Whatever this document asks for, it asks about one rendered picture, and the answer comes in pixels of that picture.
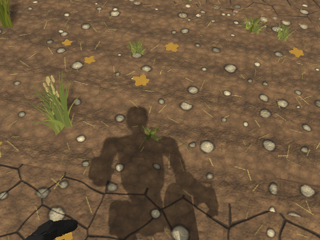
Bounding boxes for robot left hand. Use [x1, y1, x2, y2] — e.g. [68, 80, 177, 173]
[25, 219, 78, 240]

